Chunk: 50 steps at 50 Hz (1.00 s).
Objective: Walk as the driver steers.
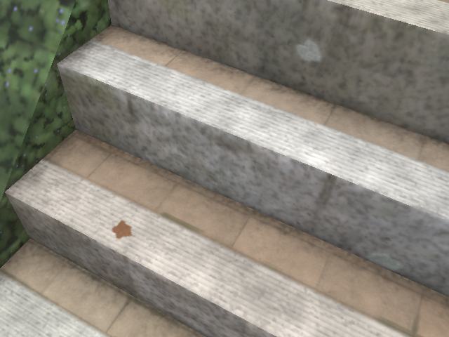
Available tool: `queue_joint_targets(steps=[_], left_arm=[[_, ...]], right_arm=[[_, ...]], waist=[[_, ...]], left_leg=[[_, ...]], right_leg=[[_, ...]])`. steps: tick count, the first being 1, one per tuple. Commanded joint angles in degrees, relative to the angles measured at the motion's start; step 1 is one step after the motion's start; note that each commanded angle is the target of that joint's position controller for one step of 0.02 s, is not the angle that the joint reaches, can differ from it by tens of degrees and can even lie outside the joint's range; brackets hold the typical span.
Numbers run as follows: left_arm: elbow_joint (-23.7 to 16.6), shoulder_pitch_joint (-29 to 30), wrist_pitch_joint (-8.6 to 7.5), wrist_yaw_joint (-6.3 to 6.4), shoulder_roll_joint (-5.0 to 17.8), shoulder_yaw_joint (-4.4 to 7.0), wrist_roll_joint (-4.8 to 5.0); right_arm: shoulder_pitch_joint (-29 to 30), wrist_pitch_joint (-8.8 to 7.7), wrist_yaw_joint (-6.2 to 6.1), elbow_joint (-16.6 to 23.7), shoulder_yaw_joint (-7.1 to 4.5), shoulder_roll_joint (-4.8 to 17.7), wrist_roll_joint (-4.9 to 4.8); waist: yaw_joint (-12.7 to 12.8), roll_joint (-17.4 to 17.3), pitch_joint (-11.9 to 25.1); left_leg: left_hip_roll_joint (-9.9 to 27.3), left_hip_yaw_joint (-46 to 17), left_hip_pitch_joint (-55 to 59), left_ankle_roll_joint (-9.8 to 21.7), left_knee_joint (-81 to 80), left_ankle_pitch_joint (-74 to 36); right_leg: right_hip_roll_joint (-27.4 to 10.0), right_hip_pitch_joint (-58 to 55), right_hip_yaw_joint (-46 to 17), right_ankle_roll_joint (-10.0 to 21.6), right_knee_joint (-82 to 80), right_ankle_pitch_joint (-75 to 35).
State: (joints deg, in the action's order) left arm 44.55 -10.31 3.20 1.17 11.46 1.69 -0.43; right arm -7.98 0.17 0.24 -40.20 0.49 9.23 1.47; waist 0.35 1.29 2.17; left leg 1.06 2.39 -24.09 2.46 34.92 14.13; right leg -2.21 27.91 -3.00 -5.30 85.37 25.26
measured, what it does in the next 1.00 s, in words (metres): steps on the spot: right foot, then left foot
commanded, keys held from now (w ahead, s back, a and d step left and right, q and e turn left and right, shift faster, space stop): no key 0.06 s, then w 0.26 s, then no key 0.42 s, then w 0.08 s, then no key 0.18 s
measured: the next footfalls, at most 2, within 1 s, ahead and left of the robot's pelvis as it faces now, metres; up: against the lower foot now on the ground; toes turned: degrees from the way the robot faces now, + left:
right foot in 0.24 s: -0.05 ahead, -0.14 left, +0.00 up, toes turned +1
left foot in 0.56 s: +0.11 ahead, +0.14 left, +0.00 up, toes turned +14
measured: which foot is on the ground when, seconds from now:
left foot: down 0.00-0.26, up 0.28-0.54, down 0.56-1.00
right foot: up 0.00-0.22, down 0.24-0.58, up 0.60-1.00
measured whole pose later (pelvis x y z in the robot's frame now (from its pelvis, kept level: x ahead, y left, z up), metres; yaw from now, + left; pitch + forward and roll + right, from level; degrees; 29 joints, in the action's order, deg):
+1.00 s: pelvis +0.07 +0.05 +0.03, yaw -2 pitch +2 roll -2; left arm 42.4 -6.0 0.9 2.8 2.4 -6.7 -0.4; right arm -21.1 -0.3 -0.6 -59.9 2.2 6.9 1.3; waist -0.4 0.4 3.4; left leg 4.0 6.4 -9.5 0.6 17.0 9.8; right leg -5.2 57.9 -1.7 0.3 104.9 28.8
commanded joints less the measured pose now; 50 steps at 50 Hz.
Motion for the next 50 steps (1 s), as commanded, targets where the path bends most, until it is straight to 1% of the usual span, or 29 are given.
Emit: queue_joint_targets(steps=[1, 5, 8, 10, 12, 14, 15, 16, 18, 19, 20, 22, 23, 25, 26, 28, 29, 30, 31, 32, 34, 35, 37, 41, 44, 46, 47, 48, 50], left_arm=[[-1.6, -3.5, -0.43, 0.68, -0.1, -0.13, 0.04], [2.5, -6.4, 0.89, 1.99, -1.7, -1.37, -0.76], [4.4, -7.4, 1.96, 2.57, -0.4, -1.15, -1.94], [7.0, -10.0, 0.78, 1.95, 0.1, -1.16, -2.79], [8.8, -15.5, -0.42, 0.84, -0.8, -1.91, -2.9], [9.1, -18.4, -2.07, 0.9, 5.7, -0.14, -2.67], [8.2, -14.8, -2.83, 1.17, 8.5, 0.78, -2.83], [7.8, -12.6, -3.08, 2.04, 8.7, 0.84, -2.44], [8.2, -14.0, -3.62, 2.48, 7.2, 0.66, -1.08], [8.2, -13.3, -3.22, 2.27, 5.1, 0.33, -0.58], [9.7, -16.9, -2.71, 2.0, 3.0, 0.14, -0.12], [7.8, -13.4, -1.98, 2.73, 0.9, -0.77, -0.64], [6.9, -12.2, -2.09, 3.35, 4.1, -0.17, -0.81], [6.3, -13.0, -1.98, 3.58, 10.2, 1.23, -0.95], [6.6, -13.4, -0.96, 3.18, 11.0, 1.25, 0.37], [4.2, -12.2, -1.87, 1.85, 9.3, 0.62, -0.5], [3.4, -12.5, -3.17, 0.55, 7.0, -0.01, -2.79], [6.4, -21.4, -4.9, -0.92, -2.7, -1.98, -3.69], [11.4, -23.7, -6.21, -1.77, 0.4, -0.89, 0.22], [11.1, -20.0, -6.09, -2.18, 0.3, -0.47, 2.53], [8.1, -13.4, -3.92, -0.72, -2.7, -1.07, 1.41], [6.9, -12.6, -2.89, 0.01, -2.8, -1.22, 0.89], [4.7, -9.5, -2.01, 0.8, -4.3, -1.92, 1.04], [-2.4, 1.6, -3.55, 0.5, -3.5, -3.59, 1.85], [-4.4, 1.9, -4.47, 0.19, -6.1, -5.45, 2.2], [-4.8, 2.0, -3.83, 0.53, -7.4, -6.52, 0.62], [-6.2, 4.9, -3.49, 1.2, -6.8, -6.93, 0.02], [-8.7, 9.4, -3.24, 1.85, -8.3, -8.49, -0.8], [-8.6, 14.8, -2.63, 2.53, -7.4, -9.49, -0.32]], right_arm=[[7.3, -1.53, -0.84, 4.4, -0.41, 5.0, 0.22], [6.7, -0.81, -0.6, 2.0, -0.04, 3.7, 0.63], [-0.2, 0.32, -1.31, -2.0, -0.68, 4.2, -1.17], [-1.6, -0.12, -1.56, -2.4, -2.43, 7.0, -2.58], [5.2, -1.02, -1.37, -1.3, -3.43, 7.3, -3.59], [12.1, -3.46, -0.39, 0.8, -1.55, 2.3, -5.11], [12.1, -4.21, 0.13, 0.3, -1.73, 3.1, -5.15], [9.9, -3.86, 0.38, -0.5, -2.51, 4.7, -4.79], [4.5, -3.92, 0.9, -0.7, -2.61, 3.4, -3.78], [5.6, -4.69, 1.68, 0.9, -1.83, 2.1, -3.42], [9.9, -5.24, 2.41, 2.5, -0.9, 1.8, -2.86], [13.2, -4.69, 3.71, 4.6, 1.34, -2.4, -2.4], [10.0, -3.92, 3.4, 4.1, 1.49, -1.7, -2.56], [-2.1, -2.94, 1.66, 1.0, -1.25, 4.6, -4.2], [-4.4, -2.97, 1.18, 1.4, -1.84, 6.0, -3.7], [-6.6, -2.8, 0.13, -1.4, -3.8, 10.6, -2.97], [-11.0, -2.16, -0.03, -4.5, -3.59, 12.2, -2.54], [-16.5, -0.95, -0.38, -7.2, -2.86, 11.6, -0.6], [-18.1, -0.25, -0.81, -5.5, -2.42, 8.6, 2.41], [-13.8, -0.03, -0.76, -6.0, -2.42, 8.6, 2.94], [-2.7, -0.12, -1.03, -6.8, -1.72, 7.3, 0.79], [-0.7, -0.4, -0.72, -7.6, -1.14, 6.3, 0.26], [-2.3, -1.29, -0.33, -10.5, -0.39, 5.1, 0.06], [-16.0, -1.96, -1.2, -16.9, -1.03, 6.5, -0.09], [-11.4, -2.12, -1.79, -15.6, 1.07, 2.3, 1.59], [-6.5, -2.27, -0.56, -14.0, 1.61, 2.1, 1.77], [-3.4, -2.74, -0.24, -13.7, 1.85, 2.5, 1.7], [-1.4, -2.35, -0.83, -13.6, 1.8, 3.1, 0.96], [-13.5, -0.18, -1.52, -16.8, -1.87, 10.1, -2.68]], waist=[[3.1, -4.9, 6.6], [2.3, -12.9, 5.9], [-0.4, -16.7, 0.0], [-1.8, -9.7, -2.3], [1.7, -3.5, -3.9], [5.7, 16.0, -7.6], [5.7, 18.2, -9.9], [4.6, 15.9, -11.1], [2.6, 6.1, -10.0], [1.1, 2.0, -9.4], [3.3, -1.1, -9.3], [2.0, -0.3, -6.1], [0.8, 2.0, -2.9], [-3.2, 6.3, 4.0], [-6.2, 5.3, 5.1], [-5.1, 4.5, 3.5], [-4.2, -4.5, 4.9], [-1.8, -20.0, 16.1], [-5.6, -13.3, 21.8], [-3.6, -9.6, 16.0], [1.7, -4.3, 3.6], [3.1, -3.4, 1.1], [2.3, -4.0, -0.9], [-3.2, -8.2, -4.5], [0.4, -1.9, -4.1], [2.7, -1.1, -2.1], [3.2, -3.7, -2.9], [4.0, -7.7, -2.5], [-0.9, -12.8, -3.0]], left_leg=[[12.2, -10.9, 6.8, 8.8, -11.3, -25.3], [9.9, -6.9, 3.2, 6.6, -16.4, -10.8], [9.5, -13.3, 7.1, 8.0, -19.9, 16.6], [8.9, -16.3, 5.5, 7.9, -18.0, 23.9], [6.9, -14.1, -6.2, 6.7, -9.2, 23.9], [-1.0, 2.5, -17.9, 0.2, 11.8, 9.9], [1.2, 0.5, -19.5, -1.5, 26.6, 6.9], [2.3, -2.2, -26.8, -3.3, 42.7, 12.1], [2.9, -8.2, -38.3, -4.8, 62.9, 13.0], [3.7, -7.3, -37.4, -4.8, 54.3, 10.1], [2.7, -0.8, -39.5, -4.8, 46.6, 8.5], [5.3, 1.2, -22.0, -5.6, 27.3, 8.3], [3.1, 3.7, -11.4, -5.2, 20.5, 10.0], [-0.2, 2.5, 4.2, -2.2, 9.9, -0.1], [-2.9, 6.4, 5.1, -1.1, -0.8, 3.3], [0.5, 0.4, 14.7, 1.2, -21.9, -22.2], [7.5, -6.0, 32.1, 1.3, -15.6, -60.7], [21.5, -16.5, 46.1, 11.5, -2.6, -103.5], [25.9, -18.2, 38.0, 17.7, -5.1, -98.2], [24.1, -16.4, 31.1, 18.5, -9.3, -78.6], [19.3, -11.4, 15.5, 13.2, -13.1, -50.7], [17.9, -9.4, 11.0, 11.1, -14.6, -42.5], [16.3, -7.3, 9.0, 10.0, -17.0, -35.1], [18.2, -15.5, 21.8, 11.4, -24.6, 4.4], [19.0, -11.8, 17.1, 9.7, -22.5, -3.7], [15.8, -3.6, 5.5, 9.5, -23.0, -6.5], [13.8, -0.2, -0.7, 9.7, -25.1, -9.5], [13.3, 1.0, -2.0, 8.4, -28.6, -14.1], [11.6, -0.1, -0.1, 9.5, -32.6, -22.4]], right_leg=[[-0.6, -0.2, -1.4, -0.5, 1.7, -6.4], [-0.9, -14.1, 3.1, 1.0, -27.4, -4.1], [1.2, -13.4, 5.0, 4.9, -51.4, 2.7], [1.6, -13.4, 4.1, 8.5, -56.7, -1.1], [-1.7, -19.7, -0.3, 14.8, -62.9, -0.7], [-12.0, -20.6, -20.0, 22.2, -77.2, 18.0], [-17.0, -17.1, -26.3, 25.7, -80.9, 18.7], [-18.3, -18.8, -27.1, 27.3, -80.3, 13.4], [-16.9, -28.5, -19.9, 25.4, -75.9, -8.6], [-13.8, -31.3, -13.3, 22.1, -74.0, -21.6], [-10.4, -35.1, -8.2, 19.7, -72.5, -30.1], [-9.0, -27.8, -0.7, 16.0, -72.1, -44.3], [-9.0, -24.3, 0.8, 16.4, -72.3, -52.7], [-11.2, -26.0, -0.2, 16.2, -67.2, -70.7], [-6.6, -31.8, 3.4, 14.3, -60.3, -68.0], [-4.6, -28.4, 0.0, 11.3, -49.2, -59.5], [-2.1, -11.1, 0.7, 9.7, -38.1, -30.6], [2.2, 1.0, -0.6, 5.9, -20.6, 3.2], [2.0, -1.2, -5.9, 3.5, -2.0, 7.6], [2.1, 3.3, -6.0, 2.4, 11.0, 9.9], [1.3, 9.3, -6.0, 1.9, 24.3, 9.7], [1.4, 10.2, -4.6, 2.2, 27.5, 9.0], [2.8, 14.7, -2.9, 3.3, 36.6, 5.7], [2.6, 43.5, -4.8, 7.0, 54.4, 0.5], [0.5, 47.1, -9.7, 6.9, 55.2, -7.9], [-1.6, 36.3, -5.4, 4.9, 41.9, -11.2], [-2.7, 29.6, -2.3, 4.3, 31.9, -12.2], [-6.9, 23.9, -0.6, 4.8, 17.9, -7.2], [-1.4, 10.9, 12.8, 6.1, -3.6, 23.8]])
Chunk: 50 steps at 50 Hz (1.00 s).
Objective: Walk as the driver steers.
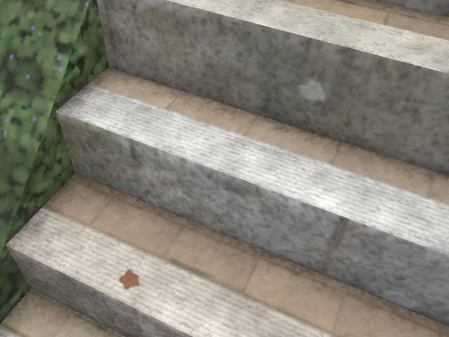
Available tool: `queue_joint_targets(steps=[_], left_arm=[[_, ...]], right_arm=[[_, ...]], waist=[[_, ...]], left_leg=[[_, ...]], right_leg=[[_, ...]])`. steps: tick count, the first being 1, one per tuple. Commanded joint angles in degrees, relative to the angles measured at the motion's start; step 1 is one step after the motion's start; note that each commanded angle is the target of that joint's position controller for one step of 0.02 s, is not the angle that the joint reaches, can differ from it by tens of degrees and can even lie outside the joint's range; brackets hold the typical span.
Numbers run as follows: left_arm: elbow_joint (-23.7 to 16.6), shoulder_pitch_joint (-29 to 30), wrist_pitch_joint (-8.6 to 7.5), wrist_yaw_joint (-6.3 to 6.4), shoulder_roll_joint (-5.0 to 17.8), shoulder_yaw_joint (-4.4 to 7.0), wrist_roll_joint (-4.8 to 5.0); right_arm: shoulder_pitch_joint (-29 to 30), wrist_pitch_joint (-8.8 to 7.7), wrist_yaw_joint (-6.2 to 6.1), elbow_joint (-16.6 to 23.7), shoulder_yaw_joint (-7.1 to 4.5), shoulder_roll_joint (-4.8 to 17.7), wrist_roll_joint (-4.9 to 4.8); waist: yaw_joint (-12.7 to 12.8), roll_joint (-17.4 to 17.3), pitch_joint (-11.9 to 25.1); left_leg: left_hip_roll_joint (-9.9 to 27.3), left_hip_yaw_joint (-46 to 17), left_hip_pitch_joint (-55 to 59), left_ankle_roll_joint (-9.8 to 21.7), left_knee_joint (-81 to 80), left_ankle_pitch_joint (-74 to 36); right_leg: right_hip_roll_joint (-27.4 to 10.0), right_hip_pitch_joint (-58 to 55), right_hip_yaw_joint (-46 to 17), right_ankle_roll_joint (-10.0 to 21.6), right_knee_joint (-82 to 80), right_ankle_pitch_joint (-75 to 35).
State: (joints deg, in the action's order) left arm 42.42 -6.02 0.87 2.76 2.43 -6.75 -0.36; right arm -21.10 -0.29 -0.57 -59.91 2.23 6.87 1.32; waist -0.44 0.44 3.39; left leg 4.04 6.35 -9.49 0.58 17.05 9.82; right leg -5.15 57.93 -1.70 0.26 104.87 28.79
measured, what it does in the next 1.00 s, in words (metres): steps on the spot: right foot 0.20 m higher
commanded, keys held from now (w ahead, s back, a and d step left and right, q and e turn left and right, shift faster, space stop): no key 1.00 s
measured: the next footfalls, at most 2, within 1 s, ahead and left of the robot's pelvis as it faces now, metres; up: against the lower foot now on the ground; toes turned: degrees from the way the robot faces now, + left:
right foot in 0.02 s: +0.07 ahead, -0.15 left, +0.20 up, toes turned +3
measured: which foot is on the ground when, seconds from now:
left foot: down 0.00-1.00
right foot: up 0.00-0.00, down 0.02-1.00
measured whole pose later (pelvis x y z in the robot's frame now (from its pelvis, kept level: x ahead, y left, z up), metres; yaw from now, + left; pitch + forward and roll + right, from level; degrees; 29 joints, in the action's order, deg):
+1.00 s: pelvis +0.01 +0.00 +0.00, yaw +3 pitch +2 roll -4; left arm 60.1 0.8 0.2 3.2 2.1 -4.0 0.6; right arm -24.1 3.6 -1.2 -63.5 0.9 5.1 2.0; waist -1.6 -3.4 2.0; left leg 5.5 8.5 -9.1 1.4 15.8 8.8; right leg -6.2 48.1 2.2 -4.1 90.9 44.3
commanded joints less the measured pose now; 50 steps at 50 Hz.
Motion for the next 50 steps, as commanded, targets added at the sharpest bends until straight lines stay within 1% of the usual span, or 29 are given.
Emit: queue_joint_targets(steps=[1, 2, 3, 4, 5, 6, 7, 8, 9, 10, 11, 12, 13, 14, 15, 16, 17, 18, 20, 22, 25, 30, 32, 33, 35, 36, 37, 40, 50], left_arm=[[-3.2, 5.7, -0.15, 0.58, 1.0, -0.79, -0.27], [0.8, -2.9, -0.57, -0.37, 4.1, 0.83, -1.12], [1.9, -5.0, -0.7, -0.89, 6.8, 2.25, -1.16], [1.4, -2.2, -0.41, -1.05, 5.4, 2.44, -0.51], [1.5, 0.4, 0.08, -0.91, 3.7, 2.38, -0.63], [1.4, 3.6, 0.75, -0.92, 2.5, 2.26, -0.72], [1.2, 6.3, 1.23, -0.85, 2.1, 2.31, -0.84], [1.7, 7.5, 1.37, -0.62, 2.4, 2.64, -0.78], [2.4, 7.6, 1.27, -0.38, 2.2, 2.89, -0.7], [3.1, 7.4, 1.06, -0.18, 1.7, 2.97, -0.55], [3.8, 7.4, 0.76, -0.15, 0.5, 2.48, -0.18], [4.2, 8.4, 0.23, -0.34, -0.7, 2.2, 0.11], [4.9, 6.3, 0.01, -0.36, -1.7, 1.53, 0.38], [5.8, 4.6, -0.03, -0.04, -0.7, 1.84, -0.03], [6.4, 6.3, -0.05, 0.15, 1.0, 2.23, 0.04], [6.7, 8.1, 0.06, 0.43, 1.9, 2.42, 0.25], [7.4, 8.5, 0.01, 0.64, 1.4, 2.31, 0.28], [8.0, 8.7, -0.12, 0.66, 1.0, 2.26, 0.3], [9.1, 8.5, -0.34, 0.5, 0.7, 2.25, 0.56], [10.0, 8.7, -0.52, 0.35, 0.4, 2.27, 0.75], [11.3, 8.2, -0.66, 0.29, 0.0, 2.23, 0.79], [13.4, 7.5, -0.8, 0.45, 0.0, 2.48, 0.89], [13.8, 7.9, -0.93, 0.52, 0.3, 2.58, 0.94], [13.7, 8.7, -1.05, 0.4, 0.2, 2.5, 0.73], [14.0, 9.0, -1.12, 0.3, 0.3, 2.53, 0.82], [13.8, 10.0, -1.22, 0.47, 0.5, 2.71, 0.8], [13.9, 10.2, -1.27, 0.48, 0.3, 2.65, 0.9], [14.4, 9.7, -1.29, 0.47, 0.3, 2.65, 0.93], [14.6, 11.0, -1.38, 0.48, 0.5, 2.81, 0.95]], right_arm=[[-6.1, 1.15, -0.68, 2.0, -4.04, 12.4, -2.19], [-12.0, 1.41, 0.22, -1.3, -4.08, 11.6, -2.02], [-12.3, 1.41, 0.9, -0.6, -4.32, 10.9, -1.99], [-9.6, 1.88, 1.11, 0.4, -4.3, 9.4, -1.23], [-9.4, 2.37, 1.14, -0.1, -3.7, 6.5, -0.78], [-9.0, 3.35, 0.89, -0.7, -2.79, 2.7, -0.1], [-8.5, 4.09, 0.54, -1.1, -2.45, 1.2, 0.58], [-8.1, 4.46, 0.15, -1.0, -2.4, 1.0, 0.89], [-7.9, 4.42, -0.1, -0.9, -2.35, 1.2, 0.99], [-8.0, 4.33, -0.18, -0.9, -2.32, 1.6, 0.85], [-6.5, 4.03, -0.5, 0.0, -1.74, 1.6, 0.36], [-7.6, 3.65, -0.2, -0.1, -1.49, 1.4, -0.07], [-6.9, 3.12, 0.06, -0.2, -1.39, 2.0, -0.31], [-3.5, 3.11, 0.04, 0.1, -1.96, 4.7, -0.62], [-3.2, 3.54, -0.18, -0.1, -1.92, 4.6, -0.81], [-3.3, 3.6, -0.23, 0.1, -1.81, 4.4, -0.63], [-3.7, 3.7, -0.08, -0.2, -1.84, 4.5, -0.23], [-4.7, 3.83, 0.06, -0.6, -1.71, 3.9, -0.05], [-5.8, 3.89, 0.1, -1.2, -1.55, 2.9, 0.04], [-6.9, 3.79, 0.11, -1.7, -1.44, 2.0, 0.02], [-6.4, 3.56, 0.05, -1.7, -1.45, 2.0, 0.09], [-6.7, 3.22, 0.15, -2.2, -1.37, 1.3, 0.17], [-6.6, 3.38, 0.12, -2.2, -1.46, 1.3, 0.1], [-6.6, 3.75, -0.11, -2.5, -1.48, 1.4, 0.36], [-7.1, 3.97, -0.27, -2.8, -1.43, 1.1, 0.46], [-7.9, 4.08, -0.5, -3.1, -1.83, 2.3, 0.79], [-8.4, 4.06, -0.59, -3.3, -1.71, 1.8, 0.91], [-8.1, 3.86, -0.7, -3.3, -1.71, 1.8, 0.86], [-9.2, 3.92, -0.77, -3.7, -1.86, 1.7, 0.69]], waist=[[-0.3, -9.8, -1.6], [1.3, -10.8, 2.7], [1.3, -6.0, 7.0], [0.6, -1.6, 7.5], [-0.3, 1.3, 6.1], [-1.1, 2.9, 3.0], [-1.6, 3.2, -0.7], [-1.5, 3.2, -4.1], [-1.0, 3.8, -5.4], [-0.6, 4.7, -5.4], [-0.2, 3.2, -4.6], [-0.7, 1.2, -2.6], [0.1, 0.6, 1.5], [1.9, 0.3, 1.7], [1.2, 1.0, 0.1], [0.2, 1.2, -1.7], [0.0, 0.5, -2.5], [-0.3, -0.7, -3.2], [-0.4, -3.1, -4.0], [-0.8, -3.6, -3.5], [-0.6, -3.5, -2.9], [-0.4, -5.0, -2.6], [-0.6, -4.6, -2.2], [-0.7, -4.6, -2.4], [-0.8, -4.5, -2.3], [-1.2, -5.2, -2.3], [-1.2, -5.2, -2.0], [-0.7, -4.7, -1.4], [-1.0, -4.0, -1.6]], left_leg=[[11.1, -7.4, -7.8, 11.8, -11.4, -25.1], [9.1, -3.8, 0.4, 9.6, -6.6, -38.2], [6.2, 1.1, 3.4, 6.1, -1.2, -47.8], [4.6, 3.0, 2.5, 4.6, 1.5, -43.4], [3.8, 3.7, 1.4, 3.7, 1.7, -31.4], [2.9, 3.8, -0.1, 3.1, 0.5, -16.1], [2.4, 3.5, -1.7, 2.9, -0.9, -6.0], [2.1, 3.3, -2.7, 3.0, -1.7, -2.4], [2.2, 3.2, -3.1, 3.0, -2.3, -1.6], [2.6, 2.9, -3.3, 2.9, -2.8, -1.6], [5.1, 1.4, -2.9, 3.2, -4.8, 3.6], [6.0, 0.8, -1.8, 2.6, -4.6, -2.9], [7.9, -0.9, -5.3, 3.5, -6.2, -4.0], [7.9, -0.1, -5.0, 3.7, -6.8, 2.1], [7.7, 0.7, -4.7, 3.4, -7.3, 6.2], [7.6, 0.9, -4.5, 3.1, -7.0, 6.9], [7.8, 0.6, -3.9, 3.0, -7.0, 5.6], [8.0, 0.4, -3.4, 3.0, -7.0, 4.4], [8.2, -0.1, -2.4, 3.2, -6.6, 2.4], [8.4, -0.6, -1.9, 3.2, -6.2, -0.4], [8.8, -1.2, -1.1, 3.3, -6.0, -1.8], [8.9, -2.1, 0.1, 3.2, -5.3, -6.6], [8.7, -2.2, 0.0, 3.4, -5.1, -6.7], [8.4, -2.1, -0.1, 3.3, -5.2, -6.7], [8.5, -2.4, 0.0, 3.3, -5.1, -7.6], [8.6, -2.4, 0.8, 3.6, -4.9, -8.6], [9.0, -3.1, 0.7, 3.7, -4.9, -9.5], [9.1, -3.4, 0.5, 4.1, -4.9, -10.0], [8.6, -3.0, -0.3, 4.4, -5.3, -8.3]], right_leg=[[2.6, -21.8, 8.2, 0.7, -26.5, 19.8], [2.8, -23.3, 4.5, 3.5, -30.0, 8.6], [0.5, -24.6, -3.8, 5.7, -30.9, -10.9], [-0.5, -22.6, -8.2, 7.3, -35.9, -10.0], [-1.4, -20.5, -10.9, 7.7, -39.2, -3.7], [-1.7, -17.6, -12.4, 7.8, -42.1, 5.9], [-1.6, -14.7, -12.7, 7.8, -43.7, 15.9], [-1.2, -12.3, -11.8, 7.6, -43.7, 21.3], [-0.9, -11.4, -10.7, 7.3, -42.7, 22.1], [-0.7, -11.5, -9.9, 7.0, -40.8, 21.4], [-0.6, -12.5, -7.7, 5.5, -35.9, 18.2], [-1.0, -14.4, -6.1, 5.0, -29.3, 12.8], [-2.0, -21.6, -4.1, 3.5, -29.3, 9.0], [-1.0, -20.5, -3.7, 2.8, -31.2, 9.5], [-0.4, -18.5, -4.1, 2.9, -32.5, 11.5], [-0.4, -17.0, -4.3, 3.3, -32.1, 12.1], [-0.5, -15.7, -3.9, 3.4, -30.9, 11.5], [-0.5, -14.6, -3.5, 3.5, -29.8, 11.2], [-0.8, -12.9, -3.2, 3.5, -28.2, 11.5], [-1.2, -12.8, -3.0, 3.3, -26.9, 11.9], [-1.3, -12.4, -2.7, 2.8, -26.3, 12.4], [-1.8, -11.3, -2.0, 1.9, -24.8, 12.2], [-1.9, -11.4, -1.9, 1.5, -24.8, 12.4], [-1.9, -11.3, -1.8, 1.3, -25.0, 12.8], [-2.0, -11.1, -1.6, 1.1, -24.6, 13.0], [-1.8, -9.3, -1.3, 1.1, -23.2, 13.5], [-2.1, -9.5, -1.1, 0.9, -22.5, 13.8], [-2.2, -10.0, -1.1, 0.5, -22.7, 13.5], [-2.4, -10.8, -1.5, 0.6, -23.5, 12.4]])
Over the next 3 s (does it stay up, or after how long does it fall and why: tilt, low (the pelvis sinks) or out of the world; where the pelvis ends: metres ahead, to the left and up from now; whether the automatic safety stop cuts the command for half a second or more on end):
stays up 0.03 -0.05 0.01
